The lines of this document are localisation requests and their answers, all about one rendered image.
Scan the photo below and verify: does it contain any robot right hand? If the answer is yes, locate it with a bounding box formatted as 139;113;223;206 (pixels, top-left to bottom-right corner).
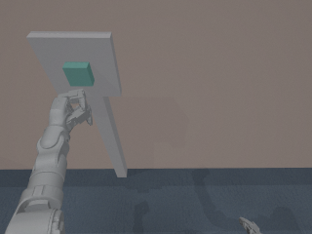
239;217;263;234

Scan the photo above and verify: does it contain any robot left forearm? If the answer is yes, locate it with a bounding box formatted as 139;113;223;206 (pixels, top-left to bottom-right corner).
4;125;70;234

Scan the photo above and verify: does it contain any button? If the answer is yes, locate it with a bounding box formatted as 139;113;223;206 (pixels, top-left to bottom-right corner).
62;61;95;87

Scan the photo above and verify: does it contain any panel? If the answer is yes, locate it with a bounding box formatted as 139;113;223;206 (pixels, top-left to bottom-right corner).
26;31;128;177

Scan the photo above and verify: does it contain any robot left hand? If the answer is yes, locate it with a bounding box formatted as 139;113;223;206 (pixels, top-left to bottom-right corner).
49;89;93;134

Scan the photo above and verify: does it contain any robot left upper arm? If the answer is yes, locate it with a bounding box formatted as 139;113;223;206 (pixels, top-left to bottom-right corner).
7;208;65;234

